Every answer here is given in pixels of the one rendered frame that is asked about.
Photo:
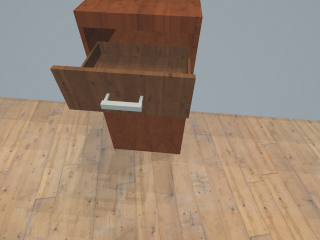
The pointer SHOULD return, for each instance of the cabinet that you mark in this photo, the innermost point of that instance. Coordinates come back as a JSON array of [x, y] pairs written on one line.
[[149, 22]]

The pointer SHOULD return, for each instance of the handle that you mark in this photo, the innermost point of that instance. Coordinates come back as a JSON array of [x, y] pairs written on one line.
[[120, 105]]

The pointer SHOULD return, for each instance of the drawer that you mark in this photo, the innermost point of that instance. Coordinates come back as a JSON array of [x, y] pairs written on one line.
[[126, 71]]

